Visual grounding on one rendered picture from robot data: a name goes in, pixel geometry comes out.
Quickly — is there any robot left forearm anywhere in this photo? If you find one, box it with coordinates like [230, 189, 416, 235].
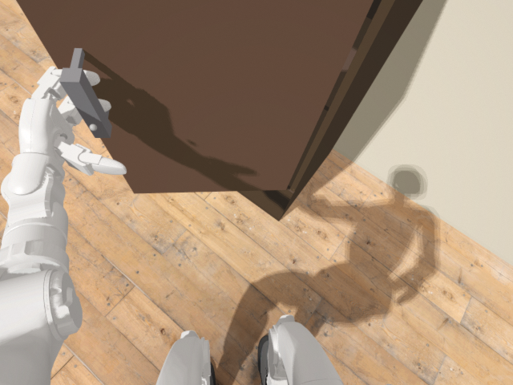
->
[0, 152, 69, 281]

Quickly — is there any robot thigh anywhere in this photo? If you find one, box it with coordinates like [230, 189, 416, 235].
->
[156, 336, 211, 385]
[269, 322, 344, 385]

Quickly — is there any robot left upper arm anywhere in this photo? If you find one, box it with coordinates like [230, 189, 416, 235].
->
[0, 269, 83, 385]

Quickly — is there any handle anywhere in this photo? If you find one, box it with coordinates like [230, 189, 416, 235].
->
[59, 48, 112, 138]

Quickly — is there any robot right thigh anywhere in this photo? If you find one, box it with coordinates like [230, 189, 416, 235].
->
[269, 322, 344, 385]

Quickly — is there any robot left thigh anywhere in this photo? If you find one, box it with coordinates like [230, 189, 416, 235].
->
[156, 336, 211, 385]

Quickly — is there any left robot hand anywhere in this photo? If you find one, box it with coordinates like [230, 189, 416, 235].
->
[18, 66, 127, 176]

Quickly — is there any cupboard door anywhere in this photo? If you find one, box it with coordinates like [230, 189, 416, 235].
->
[16, 0, 374, 193]

